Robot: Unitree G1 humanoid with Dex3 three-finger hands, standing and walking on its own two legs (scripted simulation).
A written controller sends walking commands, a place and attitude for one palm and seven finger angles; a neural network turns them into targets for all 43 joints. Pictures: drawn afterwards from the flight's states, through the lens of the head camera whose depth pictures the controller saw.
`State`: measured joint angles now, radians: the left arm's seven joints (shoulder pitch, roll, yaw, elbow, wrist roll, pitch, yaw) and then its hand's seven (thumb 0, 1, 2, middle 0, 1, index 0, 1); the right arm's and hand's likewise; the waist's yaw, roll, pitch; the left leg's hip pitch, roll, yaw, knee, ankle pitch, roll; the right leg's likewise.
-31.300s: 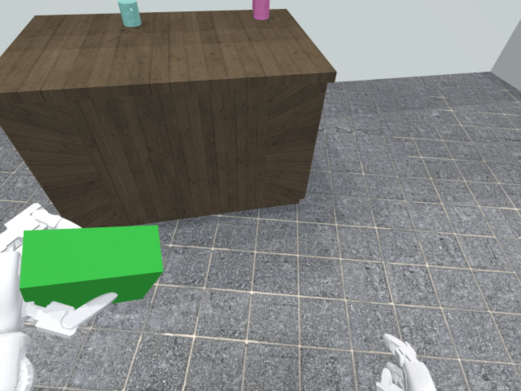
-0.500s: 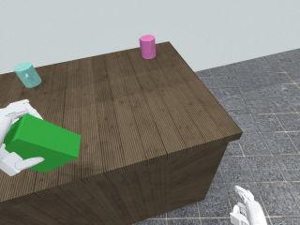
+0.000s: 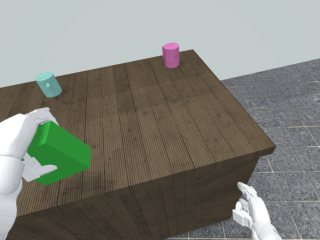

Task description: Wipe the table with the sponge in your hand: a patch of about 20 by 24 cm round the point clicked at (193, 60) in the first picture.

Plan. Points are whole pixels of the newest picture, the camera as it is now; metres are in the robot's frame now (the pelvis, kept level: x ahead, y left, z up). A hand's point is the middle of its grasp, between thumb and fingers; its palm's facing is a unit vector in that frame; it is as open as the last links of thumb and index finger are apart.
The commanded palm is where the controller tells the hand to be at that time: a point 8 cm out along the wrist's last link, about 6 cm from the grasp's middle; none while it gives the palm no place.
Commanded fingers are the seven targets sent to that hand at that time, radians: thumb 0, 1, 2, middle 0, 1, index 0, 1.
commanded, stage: turn the palm down, sponge in hand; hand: left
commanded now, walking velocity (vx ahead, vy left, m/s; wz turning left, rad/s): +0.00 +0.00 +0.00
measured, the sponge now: (56, 159) +0.24 +0.28 +0.12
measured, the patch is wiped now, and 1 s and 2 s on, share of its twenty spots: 0.00 0.00 0.00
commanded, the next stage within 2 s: move the sponge above the wiping area in 0.90 s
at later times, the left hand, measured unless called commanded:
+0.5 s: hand (35, 145) +0.23 +0.30 +0.18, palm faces +0.14 -0.07 -0.99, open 10.0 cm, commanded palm +0.18 +0.29 +0.25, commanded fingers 0.00 0.10 1.30 -1.20 -1.60 -1.20 -1.60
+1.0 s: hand (41, 149) +0.22 +0.28 +0.18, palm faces +0.13 -0.05 -0.99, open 10.0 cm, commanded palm +0.18 +0.27 +0.25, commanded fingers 0.00 0.10 1.30 -1.20 -1.60 -1.20 -1.60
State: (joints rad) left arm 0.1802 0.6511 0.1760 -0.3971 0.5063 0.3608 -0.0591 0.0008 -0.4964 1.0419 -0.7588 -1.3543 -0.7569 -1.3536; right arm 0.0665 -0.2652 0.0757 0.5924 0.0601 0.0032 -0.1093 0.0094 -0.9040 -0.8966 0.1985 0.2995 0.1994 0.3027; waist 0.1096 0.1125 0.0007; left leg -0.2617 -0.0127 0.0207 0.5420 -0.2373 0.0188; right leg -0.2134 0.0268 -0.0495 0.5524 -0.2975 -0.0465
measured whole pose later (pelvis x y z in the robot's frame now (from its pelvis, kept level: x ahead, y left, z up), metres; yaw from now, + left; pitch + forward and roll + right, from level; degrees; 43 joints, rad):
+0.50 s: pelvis -0.01 +0.01 +0.01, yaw +0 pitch -4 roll +0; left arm 0.05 0.62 0.02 -0.37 0.79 0.44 -0.15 0.00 -0.50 1.04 -0.76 -1.35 -0.76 -1.35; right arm -0.03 -0.27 0.09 0.65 0.05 0.05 -0.06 0.01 -0.90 -0.90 0.20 0.30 0.19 0.30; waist 0.14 0.12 0.03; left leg -0.19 -0.03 0.03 0.42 -0.16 0.04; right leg -0.15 0.01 -0.03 0.46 -0.23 -0.03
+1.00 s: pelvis -0.02 +0.00 +0.01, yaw -1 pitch -5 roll +0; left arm 0.05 0.62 0.01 -0.32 0.80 0.41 -0.14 0.00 -0.50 1.04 -0.76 -1.35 -0.76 -1.35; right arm -0.04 -0.27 0.08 0.67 0.04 0.02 -0.06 0.01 -0.90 -0.90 0.20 0.30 0.20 0.30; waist 0.15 0.13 0.02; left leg -0.18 -0.01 0.03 0.43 -0.16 0.01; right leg -0.14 0.04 -0.04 0.46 -0.23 -0.06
